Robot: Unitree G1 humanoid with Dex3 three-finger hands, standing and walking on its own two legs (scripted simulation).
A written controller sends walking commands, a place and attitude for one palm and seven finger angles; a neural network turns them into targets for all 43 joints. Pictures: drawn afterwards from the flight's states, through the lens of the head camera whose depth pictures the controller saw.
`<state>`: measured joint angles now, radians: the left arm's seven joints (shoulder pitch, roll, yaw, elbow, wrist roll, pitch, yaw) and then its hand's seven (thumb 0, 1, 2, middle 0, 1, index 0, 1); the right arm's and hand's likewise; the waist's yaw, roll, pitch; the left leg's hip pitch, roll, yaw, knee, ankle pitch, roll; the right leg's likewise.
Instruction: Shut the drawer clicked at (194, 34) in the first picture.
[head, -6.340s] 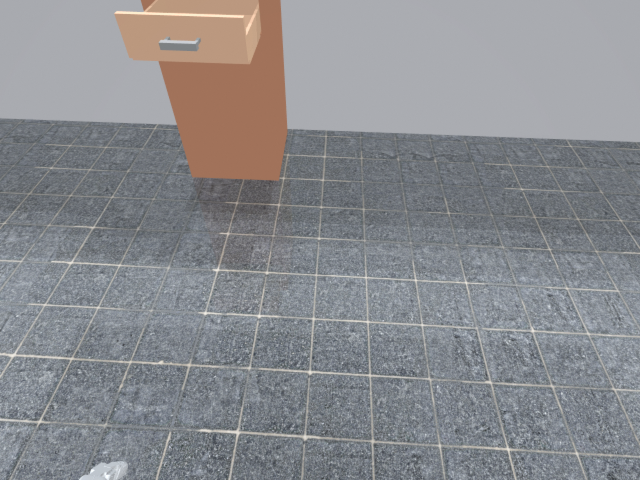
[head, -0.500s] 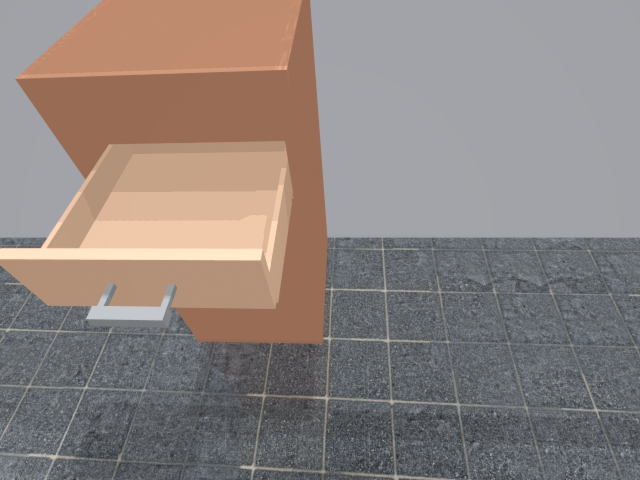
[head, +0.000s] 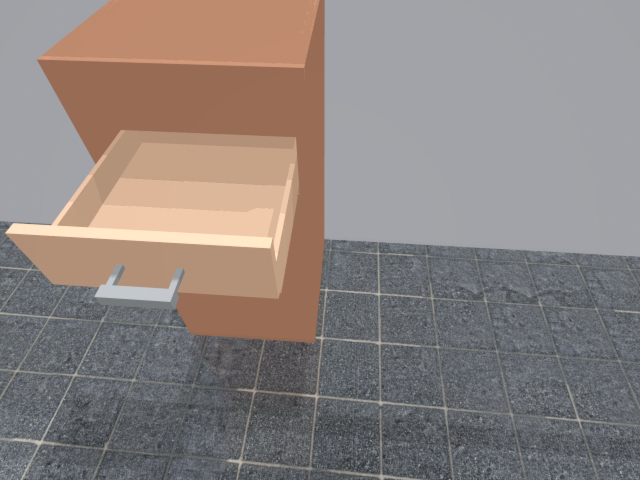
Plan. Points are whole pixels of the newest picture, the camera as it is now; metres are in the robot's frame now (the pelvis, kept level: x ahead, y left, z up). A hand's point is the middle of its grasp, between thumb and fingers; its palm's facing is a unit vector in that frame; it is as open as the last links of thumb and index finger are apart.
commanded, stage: look again from close up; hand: left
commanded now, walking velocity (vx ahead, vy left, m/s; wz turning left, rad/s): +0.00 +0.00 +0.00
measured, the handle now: (143, 285) +0.38 +0.29 -0.01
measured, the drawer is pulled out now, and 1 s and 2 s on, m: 0.26 0.26 0.26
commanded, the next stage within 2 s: shuffle to correct the standing spot in 0.40 s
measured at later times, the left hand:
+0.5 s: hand out of the picture -0.01 +0.21 -0.17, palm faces +0.03 -0.98 -0.19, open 7.3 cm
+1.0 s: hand out of the picture +0.03 +0.23 -0.18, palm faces +0.07 -0.98 -0.20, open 7.4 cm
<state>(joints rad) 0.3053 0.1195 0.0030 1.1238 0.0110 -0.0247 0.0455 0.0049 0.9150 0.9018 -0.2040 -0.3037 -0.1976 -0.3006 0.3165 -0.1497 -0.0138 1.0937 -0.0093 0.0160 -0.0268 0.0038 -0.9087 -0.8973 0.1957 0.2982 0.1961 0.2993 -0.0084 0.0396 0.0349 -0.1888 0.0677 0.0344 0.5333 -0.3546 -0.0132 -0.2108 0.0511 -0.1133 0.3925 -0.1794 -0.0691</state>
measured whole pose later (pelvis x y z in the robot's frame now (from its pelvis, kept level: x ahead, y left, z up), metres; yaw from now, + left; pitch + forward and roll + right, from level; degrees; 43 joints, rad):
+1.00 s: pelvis +0.03 +0.06 -0.01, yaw +1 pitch -2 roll +1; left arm 0.29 0.14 0.02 1.09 0.00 0.00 0.05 0.01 0.91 0.90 -0.20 -0.30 -0.20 -0.30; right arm 0.35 -0.11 0.02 1.10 -0.01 -0.02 -0.05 0.00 -0.91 -0.90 0.19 0.30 0.20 0.30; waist 0.00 -0.01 0.06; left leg -0.10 -0.07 0.07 0.49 -0.36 0.07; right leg -0.23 -0.06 -0.05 0.57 -0.28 -0.01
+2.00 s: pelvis +0.00 +0.03 +0.00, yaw +0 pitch -2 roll +1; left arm 0.30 0.12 -0.03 1.13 0.00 -0.02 0.03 0.01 0.92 0.90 -0.20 -0.30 -0.20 -0.30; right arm 0.34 -0.13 0.03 1.16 -0.01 -0.02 -0.02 0.00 -0.91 -0.90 0.20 0.30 0.20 0.30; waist -0.01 0.01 0.05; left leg -0.11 -0.02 0.06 0.41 -0.28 0.02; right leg -0.22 0.00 -0.06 0.46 -0.21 -0.04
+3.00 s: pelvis -0.02 +0.02 -0.07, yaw +4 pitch +10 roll -2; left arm 0.51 0.23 0.15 -0.09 -0.26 -0.45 -0.31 0.02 0.90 0.90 -0.63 -0.77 -0.63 -0.77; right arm 0.17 -0.23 0.01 0.47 0.02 -0.23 -0.03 0.01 -0.91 -0.90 0.20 0.30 0.20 0.30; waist 0.05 0.01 -0.10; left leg -0.72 0.01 -0.03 1.09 -0.56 0.01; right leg -0.76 -0.01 -0.16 1.02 -0.45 -0.06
